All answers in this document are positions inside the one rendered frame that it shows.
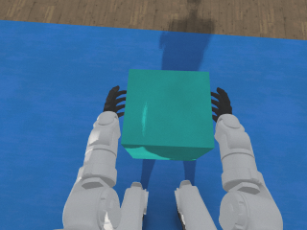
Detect right robot forearm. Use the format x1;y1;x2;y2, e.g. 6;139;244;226
214;114;283;230

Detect robot right upper arm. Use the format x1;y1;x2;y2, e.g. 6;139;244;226
219;190;283;230

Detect left robot forearm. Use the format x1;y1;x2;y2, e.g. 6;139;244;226
62;111;121;226

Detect right robot hand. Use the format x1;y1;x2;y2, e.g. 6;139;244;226
210;87;232;123

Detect robot left upper arm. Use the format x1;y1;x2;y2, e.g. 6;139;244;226
54;186;122;230

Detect robot right thigh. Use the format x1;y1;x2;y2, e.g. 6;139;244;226
174;184;217;230

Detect robot thigh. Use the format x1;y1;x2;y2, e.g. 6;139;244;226
115;186;149;230
174;184;217;230

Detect carton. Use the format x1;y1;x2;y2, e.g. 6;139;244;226
121;69;215;161

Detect left robot hand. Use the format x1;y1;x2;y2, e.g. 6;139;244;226
103;85;127;118

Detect robot left thigh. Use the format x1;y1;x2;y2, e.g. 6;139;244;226
115;186;149;230

